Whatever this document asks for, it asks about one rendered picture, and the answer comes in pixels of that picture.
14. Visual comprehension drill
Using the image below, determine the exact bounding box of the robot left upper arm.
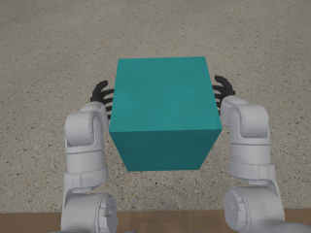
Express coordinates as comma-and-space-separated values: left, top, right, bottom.
49, 192, 119, 233

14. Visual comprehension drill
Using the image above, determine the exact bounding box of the right robot hand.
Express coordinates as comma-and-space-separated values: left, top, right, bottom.
212, 76, 236, 116

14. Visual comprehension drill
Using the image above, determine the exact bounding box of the robot right forearm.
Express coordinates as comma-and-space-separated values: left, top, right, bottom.
220, 95, 285, 219

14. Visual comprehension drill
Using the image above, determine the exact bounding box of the carton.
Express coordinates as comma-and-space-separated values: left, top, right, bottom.
109, 56, 223, 172

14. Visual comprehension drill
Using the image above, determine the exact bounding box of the left robot hand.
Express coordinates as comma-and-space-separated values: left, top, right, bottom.
90, 80, 115, 120

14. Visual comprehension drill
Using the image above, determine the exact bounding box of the robot right upper arm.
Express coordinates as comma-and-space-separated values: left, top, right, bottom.
224, 185, 311, 233

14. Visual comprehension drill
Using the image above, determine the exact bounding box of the robot left forearm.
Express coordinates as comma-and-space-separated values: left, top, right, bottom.
60, 101, 110, 231

